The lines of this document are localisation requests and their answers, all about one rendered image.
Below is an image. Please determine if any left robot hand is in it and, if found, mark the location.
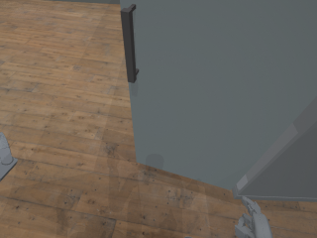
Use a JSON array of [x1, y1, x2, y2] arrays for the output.
[[0, 132, 18, 181]]

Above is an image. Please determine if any fridge door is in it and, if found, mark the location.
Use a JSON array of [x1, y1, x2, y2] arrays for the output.
[[120, 0, 317, 190]]

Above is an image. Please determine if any right robot hand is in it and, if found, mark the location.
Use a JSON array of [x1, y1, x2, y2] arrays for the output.
[[235, 196, 273, 238]]

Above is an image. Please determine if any handle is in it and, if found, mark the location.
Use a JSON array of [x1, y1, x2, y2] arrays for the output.
[[120, 4, 139, 83]]

